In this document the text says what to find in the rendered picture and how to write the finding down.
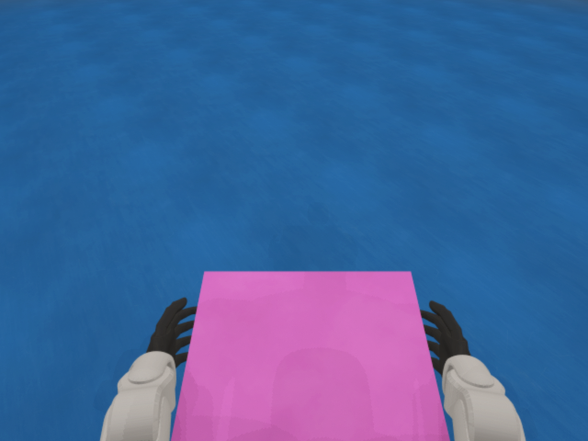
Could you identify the carton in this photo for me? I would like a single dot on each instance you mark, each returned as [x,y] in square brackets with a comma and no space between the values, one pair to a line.
[308,356]

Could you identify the left robot hand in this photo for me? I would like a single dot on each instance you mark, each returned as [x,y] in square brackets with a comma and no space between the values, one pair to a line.
[168,329]

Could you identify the right robot hand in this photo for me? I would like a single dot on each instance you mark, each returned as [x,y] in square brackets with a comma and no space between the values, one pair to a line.
[448,335]

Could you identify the right robot forearm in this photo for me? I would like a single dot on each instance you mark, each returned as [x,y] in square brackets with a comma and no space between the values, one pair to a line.
[476,402]

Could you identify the left robot forearm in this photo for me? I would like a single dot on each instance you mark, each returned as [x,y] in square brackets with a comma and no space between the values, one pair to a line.
[141,411]

